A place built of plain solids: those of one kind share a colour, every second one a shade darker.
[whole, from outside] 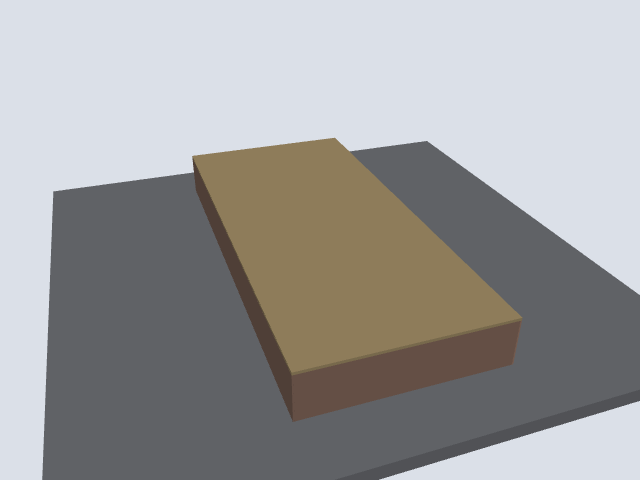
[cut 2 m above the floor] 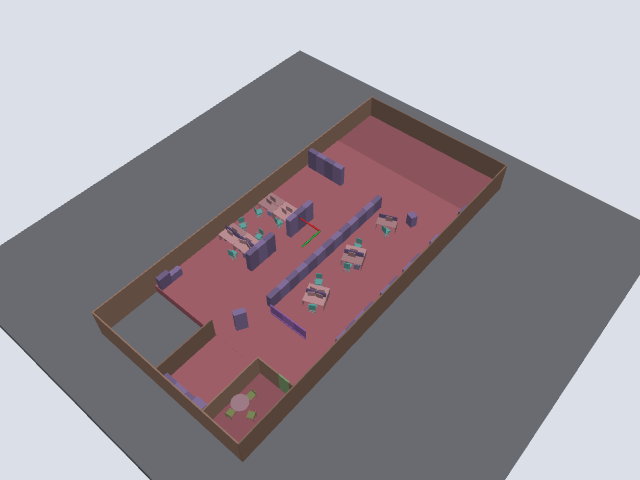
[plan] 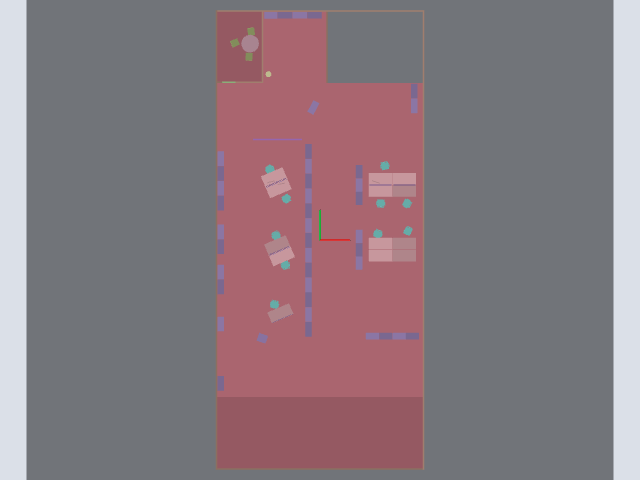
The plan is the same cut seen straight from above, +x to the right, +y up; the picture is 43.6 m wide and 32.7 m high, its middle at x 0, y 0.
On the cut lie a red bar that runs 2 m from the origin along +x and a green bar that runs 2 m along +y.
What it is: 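One storey of an office; an open floor with rows of desks, a band of small rooms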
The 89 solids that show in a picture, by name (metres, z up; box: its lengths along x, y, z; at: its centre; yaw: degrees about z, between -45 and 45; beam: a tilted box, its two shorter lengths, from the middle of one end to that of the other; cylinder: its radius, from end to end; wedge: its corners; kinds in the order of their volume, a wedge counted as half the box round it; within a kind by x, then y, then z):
{
 "floor_1": {"box": [3.04, 4.85, 0.82], "at": [-5.48, 13.13, 0.36]},
 "floor_2": {"box": [4.29, 4.85, 0.82], "at": [-1.72, 13.13, 0.36]},
 "floor_3": {"box": [14.0, 4.85, 0.75], "at": [0.0, -13.13, 0.33]},
 "floor_4": {"box": [14.0, 21.4, 0.82], "at": [0.0, 0.0, 0.36]},
 "roof_1": {"box": [14.2, 31.3, 0.2], "at": [0.0, 0.0, 3.47]},
 "wall_1": {"box": [0.1, 31.3, 3.42], "at": [-7.05, 0.0, 1.66]},
 "wall_2": {"box": [1.79, 0.1, 2.6], "at": [-4.86, 10.75, 2.07]},
 "wall_3": {"box": [0.1, 4.85, 2.6], "at": [-3.91, 13.13, 2.07]},
 "wall_4": {"box": [14.0, 0.1, 3.42], "at": [0.0, -15.6, 1.66]},
 "wall_5": {"box": [14.0, 0.1, 3.42], "at": [0.0, 15.6, 1.66]},
 "wall_6": {"box": [0.1, 4.85, 2.6], "at": [0.47, 13.13, 2.07]},
 "wall_7": {"box": [0.1, 31.3, 3.42], "at": [7.05, 0.0, 1.66]},
 "cabinet_1": {"box": [0.45, 1.0, 1.21], "at": [-6.77, -9.77, 1.37]},
 "cabinet_2": {"box": [0.45, 1.0, 1.21], "at": [-6.77, -5.73, 1.37]},
 "cabinet_3": {"box": [0.45, 1.0, 1.21], "at": [-6.77, -3.19, 1.37]},
 "cabinet_4": {"box": [0.45, 1.0, 1.21], "at": [-6.77, -2.18, 1.37]},
 "cabinet_5": {"box": [0.45, 1.0, 1.21], "at": [-6.77, -0.46, 1.37]},
 "cabinet_6": {"box": [0.45, 1.0, 1.21], "at": [-6.77, 0.55, 1.37]},
 "cabinet_7": {"box": [0.45, 1.0, 1.21], "at": [-6.77, 2.51, 1.37]},
 "cabinet_8": {"box": [0.45, 1.0, 1.21], "at": [-6.77, 3.52, 1.37]},
 "cabinet_9": {"box": [0.45, 1.0, 1.21], "at": [-6.77, 4.53, 1.37]},
 "cabinet_10": {"box": [0.45, 1.0, 1.21], "at": [-6.77, 5.54, 1.37]},
 "cabinet_11": {"box": [0.9, 0.46, 1.91], "at": [-3.35, 15.31, 1.72]},
 "cabinet_12": {"box": [1.0, 0.45, 1.21], "at": [-2.39, 15.32, 1.37]},
 "cabinet_13": {"box": [1.0, 0.45, 1.21], "at": [-1.38, 15.32, 1.37]},
 "cabinet_14": {"box": [0.45, 1.0, 1.21], "at": [-0.78, -6.08, 1.37]},
 "cabinet_15": {"box": [0.45, 1.0, 1.21], "at": [-0.78, -5.07, 1.37]},
 "cabinet_16": {"box": [0.45, 1.0, 1.21], "at": [-0.78, -4.06, 1.37]},
 "cabinet_17": {"box": [0.45, 1.0, 1.21], "at": [-0.78, -3.05, 1.37]},
 "cabinet_18": {"box": [0.45, 1.0, 1.21], "at": [-0.78, -2.04, 1.37]},
 "cabinet_19": {"box": [0.45, 1.0, 1.21], "at": [-0.78, -1.03, 1.37]},
 "cabinet_20": {"box": [0.45, 1.0, 1.21], "at": [-0.78, -0.02, 1.37]},
 "cabinet_21": {"box": [0.45, 1.0, 1.21], "at": [-0.78, 0.99, 1.37]},
 "cabinet_22": {"box": [0.45, 1.0, 1.21], "at": [-0.78, 2.0, 1.37]},
 "cabinet_23": {"box": [0.45, 1.0, 1.21], "at": [-0.78, 3.01, 1.37]},
 "cabinet_24": {"box": [0.45, 1.0, 1.21], "at": [-0.78, 4.02, 1.37]},
 "cabinet_25": {"box": [0.45, 1.0, 1.21], "at": [-0.78, 5.03, 1.37]},
 "cabinet_26": {"box": [0.45, 1.0, 1.21], "at": [-0.78, 6.04, 1.37]},
 "cabinet_27": {"box": [0.46, 0.9, 1.91], "at": [-0.45, 9.03, 1.72], "yaw": -28.8},
 "cabinet_28": {"box": [1.0, 0.45, 1.21], "at": [-0.37, 15.32, 1.37]},
 "cabinet_29": {"box": [0.46, 0.9, 1.91], "at": [2.67, -1.58, 1.72]},
 "cabinet_30": {"box": [0.46, 0.9, 1.91], "at": [2.67, -0.67, 1.72]},
 "cabinet_31": {"box": [0.46, 0.9, 1.91], "at": [2.67, 0.24, 1.72]},
 "cabinet_32": {"box": [0.46, 0.9, 1.91], "at": [2.67, 2.83, 1.72]},
 "cabinet_33": {"box": [0.46, 0.9, 1.91], "at": [2.67, 3.74, 1.72]},
 "cabinet_34": {"box": [0.46, 0.9, 1.91], "at": [2.67, 4.65, 1.72]},
 "cabinet_35": {"box": [0.9, 0.46, 1.91], "at": [3.57, -6.54, 1.72]},
 "cabinet_36": {"box": [0.9, 0.46, 1.91], "at": [4.48, -6.54, 1.72]},
 "cabinet_37": {"box": [0.9, 0.46, 1.91], "at": [5.39, -6.54, 1.72]},
 "cabinet_38": {"box": [0.9, 0.46, 1.91], "at": [6.3, -6.54, 1.72]},
 "cabinet_39": {"box": [0.44, 1.0, 0.74], "at": [6.42, 9.14, 1.14]},
 "cabinet_40": {"box": [0.45, 1.0, 1.21], "at": [6.43, 10.15, 1.37]},
 "desk_1": {"box": [1.6, 0.8, 0.032], "at": [-3.14, 4.28, 1.49], "yaw": 23.1},
 "desk_2": {"box": [1.6, 0.8, 0.032], "at": [-2.92, -0.36, 1.49], "yaw": 23.1},
 "desk_3": {"box": [1.6, 0.8, 0.032], "at": [-2.82, 3.52, 1.49], "yaw": 23.1},
 "desk_4": {"box": [1.6, 0.8, 0.032], "at": [-2.7, -4.99, 1.49], "yaw": 23.1},
 "desk_5": {"box": [1.6, 0.8, 0.032], "at": [-2.6, -1.11, 1.49], "yaw": 23.1},
 "desk_6": {"box": [1.6, 0.8, 0.032], "at": [4.13, -1.07, 1.49]},
 "desk_7": {"box": [1.6, 0.8, 0.032], "at": [4.13, -0.25, 1.49]},
 "desk_8": {"box": [1.6, 0.8, 0.032], "at": [4.13, 3.34, 1.49]},
 "desk_9": {"box": [1.6, 0.8, 0.032], "at": [4.13, 4.16, 1.49]},
 "desk_10": {"box": [1.6, 0.8, 0.032], "at": [5.74, -1.07, 1.49]},
 "desk_11": {"box": [1.6, 0.8, 0.032], "at": [5.74, -0.25, 1.49]},
 "desk_12": {"box": [1.6, 0.8, 0.032], "at": [5.74, 3.34, 1.49]},
 "desk_13": {"box": [1.6, 0.8, 0.032], "at": [5.74, 4.16, 1.49]},
 "copier_1": {"box": [0.64, 0.57, 1.08], "at": [-3.93, -6.69, 1.31], "yaw": -19.0},
 "officechair_1": {"box": [0.49, 0.48, 0.08], "at": [-3.41, 4.79, 1.32], "yaw": 34.9},
 "officechair_2": {"box": [0.49, 0.48, 0.08], "at": [-3.1, -4.41, 1.31], "yaw": -13.1},
 "officechair_3": {"box": [0.49, 0.48, 0.08], "at": [-2.98, 0.28, 1.32], "yaw": 23.7},
 "officechair_4": {"box": [0.49, 0.48, 0.08], "at": [-2.36, -1.69, 1.28], "yaw": 15.5},
 "officechair_5": {"box": [0.49, 0.48, 0.08], "at": [-2.3, 2.84, 1.32], "yaw": 32.9},
 "officechair_6": {"box": [0.49, 0.48, 0.08], "at": [3.94, 0.39, 1.28], "yaw": -21.0},
 "officechair_7": {"box": [0.49, 0.48, 0.08], "at": [4.14, 2.52, 1.25], "yaw": -2.9},
 "officechair_8": {"box": [0.49, 0.48, 0.08], "at": [4.42, 5.03, 1.27], "yaw": 11.3},
 "officechair_9": {"box": [0.48, 0.49, 0.08], "at": [5.91, 2.5, 1.24], "yaw": -26.0},
 "officechair_10": {"box": [0.49, 0.49, 0.08], "at": [5.99, 0.6, 1.24], "yaw": -24.4},
 "door_1": {"box": [0.9, 0.1, 2.05], "at": [-6.21, 10.75, 1.79]},
 "guard_1": {"box": [1.03, 0.03, 0.88], "at": [-3.99, 6.84, 1.33]},
 "guard_2": {"box": [3.34, 0.1, 0.12], "at": [-2.9, 6.84, 0.83]},
 "guard_3": {"box": [1.03, 0.03, 0.88], "at": [-2.9, 6.84, 1.33]},
 "guard_4": {"box": [3.34, 0.1, 0.05], "at": [-2.9, 6.84, 1.79]},
 "guard_5": {"box": [1.03, 0.03, 0.88], "at": [-1.81, 6.84, 1.33]},
 "screen_1": {"box": [1.5, 0.034, 0.42], "at": [-2.99, 3.94, 1.72], "yaw": 23.1},
 "screen_2": {"box": [1.5, 0.034, 0.42], "at": [-2.77, -0.7, 1.72], "yaw": 23.1},
 "screen_3": {"box": [1.5, 0.034, 0.42], "at": [-2.55, -5.33, 1.72], "yaw": 23.1},
 "meetingtable_1": {"cylinder": 0.6, "from": [-4.76, 13.38, 1.47], "to": [-4.76, 13.38, 1.51]},
 "visitorchair_1": {"box": [0.53, 0.48, 0.04], "at": [-5.8, 13.43, 1.24], "yaw": 22.8},
 "visitorchair_2": {"box": [0.48, 0.53, 0.04], "at": [-4.83, 12.49, 1.24], "yaw": -2.4},
 "visitorchair_3": {"box": [0.48, 0.53, 0.04], "at": [-4.69, 14.19, 1.24], "yaw": 8.9}
}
